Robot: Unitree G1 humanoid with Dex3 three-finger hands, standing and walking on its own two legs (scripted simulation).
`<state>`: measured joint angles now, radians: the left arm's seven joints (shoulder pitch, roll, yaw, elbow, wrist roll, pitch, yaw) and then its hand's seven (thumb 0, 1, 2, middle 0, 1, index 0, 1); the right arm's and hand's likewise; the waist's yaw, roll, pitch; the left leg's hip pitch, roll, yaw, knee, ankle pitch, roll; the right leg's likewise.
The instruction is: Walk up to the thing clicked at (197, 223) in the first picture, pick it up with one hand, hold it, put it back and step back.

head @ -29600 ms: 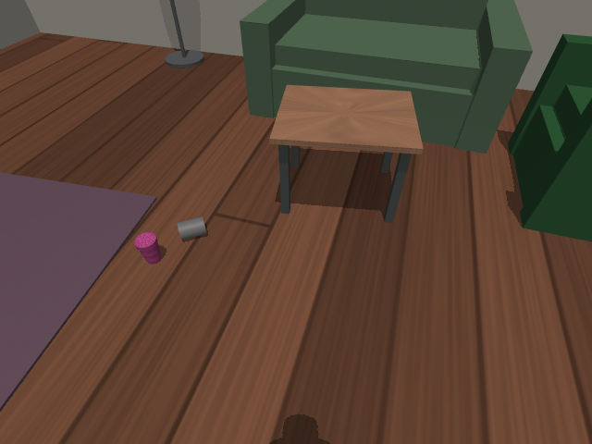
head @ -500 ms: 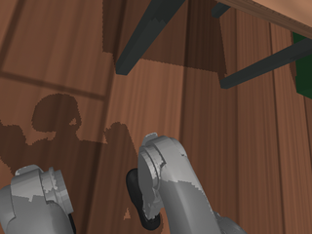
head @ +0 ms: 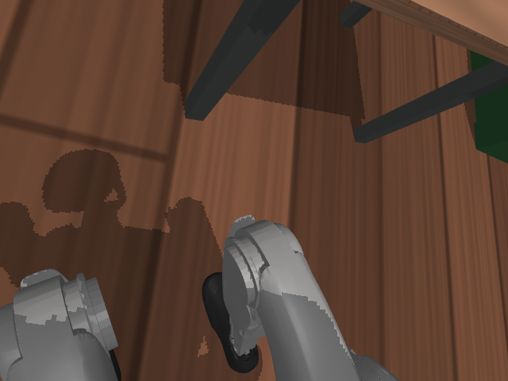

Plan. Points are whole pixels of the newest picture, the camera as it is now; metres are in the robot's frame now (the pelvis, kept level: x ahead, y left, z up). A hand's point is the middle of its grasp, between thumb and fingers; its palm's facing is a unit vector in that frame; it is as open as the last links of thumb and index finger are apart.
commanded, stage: open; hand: left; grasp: from above
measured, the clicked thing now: out of the picture +0.44 +0.34 -0.26
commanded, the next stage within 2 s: withdraw in 0.30 s
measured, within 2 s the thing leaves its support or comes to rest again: neither
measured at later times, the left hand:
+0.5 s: hand out of the picture +0.42 +0.34 -0.24, palm faces -0.42 -0.20 -0.88, open 14.0 cm
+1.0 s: hand out of the picture +0.40 +0.36 -0.05, palm faces -0.46 -0.13 -0.88, open 14.1 cm
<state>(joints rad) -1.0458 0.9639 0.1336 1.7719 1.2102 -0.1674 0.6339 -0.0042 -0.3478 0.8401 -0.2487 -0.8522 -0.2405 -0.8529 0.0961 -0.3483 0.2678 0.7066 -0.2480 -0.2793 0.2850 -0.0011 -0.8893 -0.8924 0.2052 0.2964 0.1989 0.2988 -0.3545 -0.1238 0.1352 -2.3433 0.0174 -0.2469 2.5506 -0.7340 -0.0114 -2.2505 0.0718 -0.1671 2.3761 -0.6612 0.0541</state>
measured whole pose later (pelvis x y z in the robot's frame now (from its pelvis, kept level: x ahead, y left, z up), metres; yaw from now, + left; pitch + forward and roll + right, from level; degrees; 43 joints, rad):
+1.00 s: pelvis -0.01 -0.01 +0.06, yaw +7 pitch +33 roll -7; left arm -0.88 0.71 -0.02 1.25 1.06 -0.09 0.18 0.00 -0.51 1.01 -0.09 -1.00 -0.08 -1.01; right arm 0.12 -0.31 0.05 0.68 -0.09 -0.06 0.20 0.00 -0.90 -0.90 0.20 0.30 0.20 0.30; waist -0.16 0.04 -0.10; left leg -2.20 0.01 -0.12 2.29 -0.68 -0.01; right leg -2.14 0.03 -0.07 2.22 -0.66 0.03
